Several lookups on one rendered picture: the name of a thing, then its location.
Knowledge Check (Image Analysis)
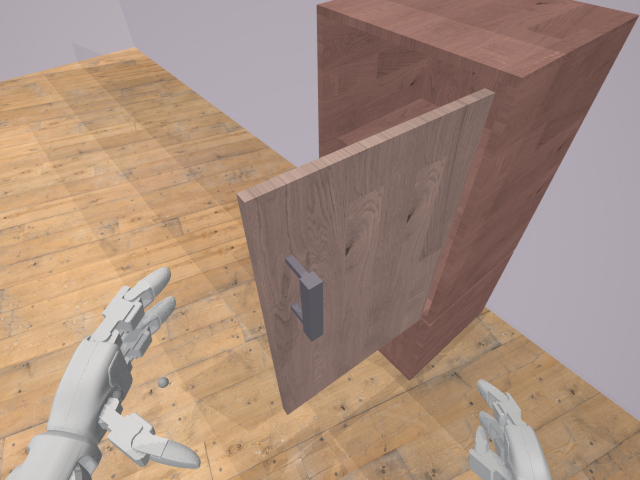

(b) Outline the cupboard door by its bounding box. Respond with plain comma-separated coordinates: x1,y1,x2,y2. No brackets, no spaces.
236,88,495,415

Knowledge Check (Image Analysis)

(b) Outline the left robot forearm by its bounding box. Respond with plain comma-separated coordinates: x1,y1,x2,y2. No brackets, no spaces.
5,431,102,480

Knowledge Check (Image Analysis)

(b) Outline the robot right hand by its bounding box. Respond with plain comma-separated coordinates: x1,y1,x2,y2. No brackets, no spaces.
469,379,552,480

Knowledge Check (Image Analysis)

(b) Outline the handle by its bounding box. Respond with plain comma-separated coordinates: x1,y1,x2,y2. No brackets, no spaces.
285,254,323,342

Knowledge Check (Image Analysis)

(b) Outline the robot left hand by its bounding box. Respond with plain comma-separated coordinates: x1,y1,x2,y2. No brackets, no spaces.
46,267,201,469

